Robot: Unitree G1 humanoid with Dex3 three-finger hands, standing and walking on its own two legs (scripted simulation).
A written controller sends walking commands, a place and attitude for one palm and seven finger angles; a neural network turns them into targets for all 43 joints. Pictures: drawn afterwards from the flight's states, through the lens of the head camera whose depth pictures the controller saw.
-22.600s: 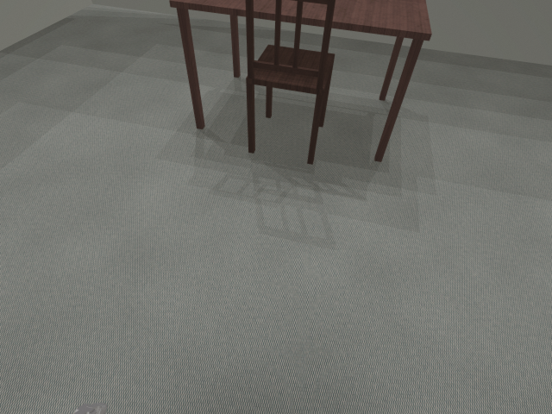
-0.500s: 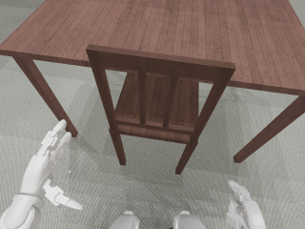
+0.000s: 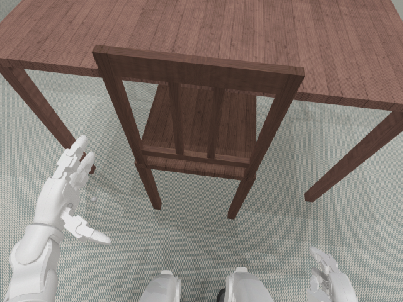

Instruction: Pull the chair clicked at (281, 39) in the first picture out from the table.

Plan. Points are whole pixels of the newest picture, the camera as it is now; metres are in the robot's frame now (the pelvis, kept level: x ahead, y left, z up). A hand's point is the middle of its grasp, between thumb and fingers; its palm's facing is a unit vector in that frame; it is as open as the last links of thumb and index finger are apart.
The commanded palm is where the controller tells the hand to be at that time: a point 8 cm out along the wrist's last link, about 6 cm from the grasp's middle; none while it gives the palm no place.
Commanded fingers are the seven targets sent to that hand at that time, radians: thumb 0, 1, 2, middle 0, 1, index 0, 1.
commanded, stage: aim the fingers beside a spindle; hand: left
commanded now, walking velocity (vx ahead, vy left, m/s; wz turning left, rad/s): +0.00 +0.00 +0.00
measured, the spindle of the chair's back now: (177, 122) +0.50 +0.07 -0.01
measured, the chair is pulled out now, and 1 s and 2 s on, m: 0.00 0.00 0.00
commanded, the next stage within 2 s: push the fingers through the gap in 1.40 s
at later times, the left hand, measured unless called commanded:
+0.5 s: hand (110, 178) +0.35 +0.19 +0.01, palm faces -0.11 -0.99 -0.05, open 16.9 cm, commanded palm +0.34 +0.25 +0.01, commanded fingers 0.00 -0.50 0.30 -0.06 -0.08 -0.06 -0.08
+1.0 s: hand (121, 167) +0.38 +0.18 +0.00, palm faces -0.10 -0.99 -0.06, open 16.9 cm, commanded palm +0.36 +0.24 -0.01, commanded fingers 0.00 -0.50 0.30 -0.06 -0.08 -0.06 -0.08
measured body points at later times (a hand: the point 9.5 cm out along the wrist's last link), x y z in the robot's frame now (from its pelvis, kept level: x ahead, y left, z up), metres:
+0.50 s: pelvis +0.00 +0.01 -0.01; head +0.11 +0.02 +0.42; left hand +0.35 +0.25 +0.01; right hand +0.14 -0.25 -0.11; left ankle +0.01 +0.10 -0.65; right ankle +0.04 -0.10 -0.65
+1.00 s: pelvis -0.01 +0.01 -0.02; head +0.11 +0.02 +0.41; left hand +0.38 +0.24 +0.00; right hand +0.10 -0.26 -0.13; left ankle +0.01 +0.10 -0.65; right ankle +0.04 -0.10 -0.65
